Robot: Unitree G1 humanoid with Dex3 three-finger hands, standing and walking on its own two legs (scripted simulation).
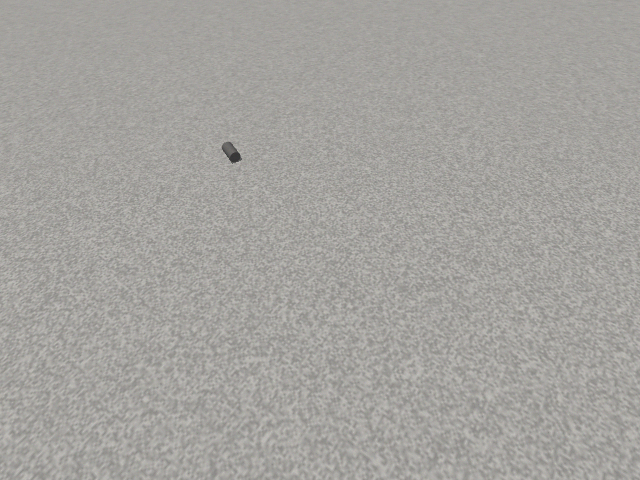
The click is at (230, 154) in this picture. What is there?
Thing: lying can
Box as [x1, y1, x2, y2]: [222, 142, 240, 161]
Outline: 225,142 222,145 222,149 232,161 238,160 240,156 238,152 229,142
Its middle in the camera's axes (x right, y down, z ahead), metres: -0.47 -0.46 +2.09
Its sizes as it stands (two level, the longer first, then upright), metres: 0.115 0.060 0.060
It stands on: the floor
